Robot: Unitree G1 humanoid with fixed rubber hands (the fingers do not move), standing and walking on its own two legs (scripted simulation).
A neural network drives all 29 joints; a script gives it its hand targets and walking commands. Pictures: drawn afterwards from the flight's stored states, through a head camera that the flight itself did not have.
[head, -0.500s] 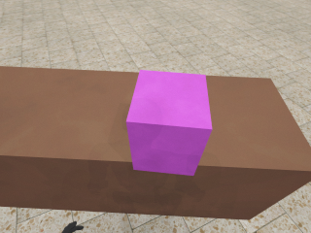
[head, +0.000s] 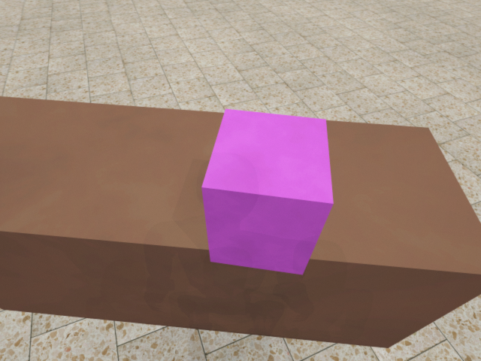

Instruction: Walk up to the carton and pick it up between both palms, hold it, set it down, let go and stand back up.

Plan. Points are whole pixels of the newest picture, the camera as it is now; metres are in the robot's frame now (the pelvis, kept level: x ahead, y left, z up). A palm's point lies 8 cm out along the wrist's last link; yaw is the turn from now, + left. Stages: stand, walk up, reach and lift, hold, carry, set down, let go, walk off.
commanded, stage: stand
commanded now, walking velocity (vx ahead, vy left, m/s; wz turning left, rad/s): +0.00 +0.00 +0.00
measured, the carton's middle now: (265, 194) +0.43 -0.03 +0.01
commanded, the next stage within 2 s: none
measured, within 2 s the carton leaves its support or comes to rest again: neither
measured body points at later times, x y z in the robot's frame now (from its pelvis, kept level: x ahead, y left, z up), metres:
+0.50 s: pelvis +0.01 -0.01 +0.00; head +0.01 -0.01 +0.45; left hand -0.01 +0.22 -0.15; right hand +0.01 -0.23 -0.16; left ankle +0.03 +0.13 -0.74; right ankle -0.02 -0.10 -0.74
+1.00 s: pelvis +0.02 -0.02 +0.00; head +0.03 -0.03 +0.45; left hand -0.01 +0.19 -0.16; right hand +0.00 -0.23 -0.16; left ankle +0.03 +0.13 -0.74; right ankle -0.02 -0.10 -0.74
